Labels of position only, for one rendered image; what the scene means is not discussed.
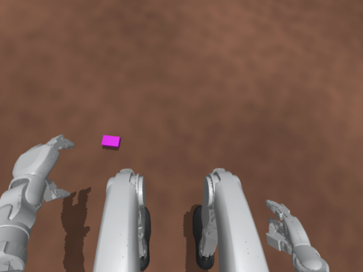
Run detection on right robot hand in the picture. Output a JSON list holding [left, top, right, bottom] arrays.
[[265, 200, 311, 256]]

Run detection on right robot arm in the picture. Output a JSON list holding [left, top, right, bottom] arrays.
[[292, 245, 330, 272]]

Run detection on right robot foot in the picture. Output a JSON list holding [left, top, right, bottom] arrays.
[[193, 206, 214, 270]]

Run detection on small box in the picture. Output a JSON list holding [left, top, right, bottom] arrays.
[[102, 135, 121, 148]]

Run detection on left robot foot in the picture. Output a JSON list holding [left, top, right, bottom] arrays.
[[140, 207, 151, 271]]

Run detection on left robot arm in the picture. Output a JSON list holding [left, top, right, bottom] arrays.
[[0, 175, 47, 272]]

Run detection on left robot hand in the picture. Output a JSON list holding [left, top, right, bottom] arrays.
[[12, 134, 74, 202]]

